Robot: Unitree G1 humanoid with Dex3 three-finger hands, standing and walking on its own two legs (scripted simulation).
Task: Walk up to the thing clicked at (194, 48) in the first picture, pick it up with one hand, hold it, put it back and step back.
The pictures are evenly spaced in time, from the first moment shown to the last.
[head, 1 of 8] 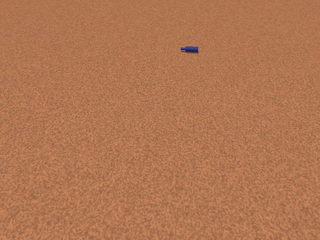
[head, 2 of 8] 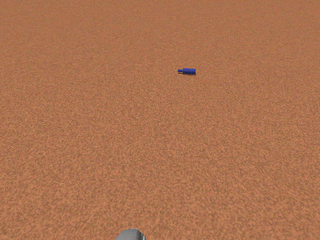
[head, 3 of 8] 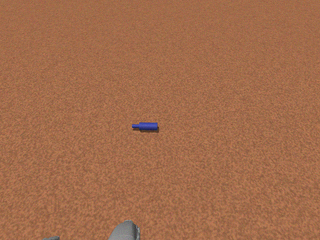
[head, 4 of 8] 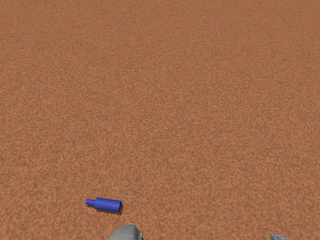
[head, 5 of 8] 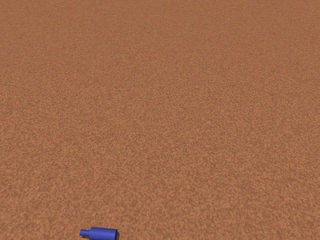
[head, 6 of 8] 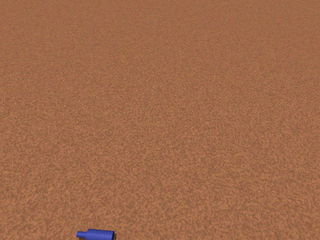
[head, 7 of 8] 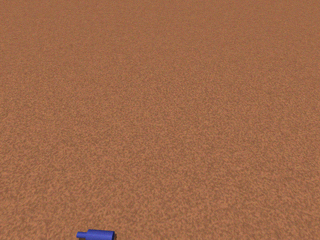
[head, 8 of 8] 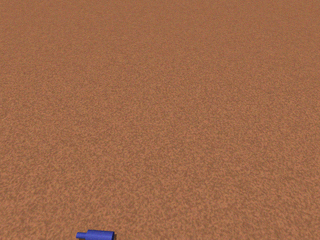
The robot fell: no
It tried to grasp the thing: no
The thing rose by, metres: 0.00
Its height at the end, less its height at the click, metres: +0.00
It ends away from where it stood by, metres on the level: 0.00
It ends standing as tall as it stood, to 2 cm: yes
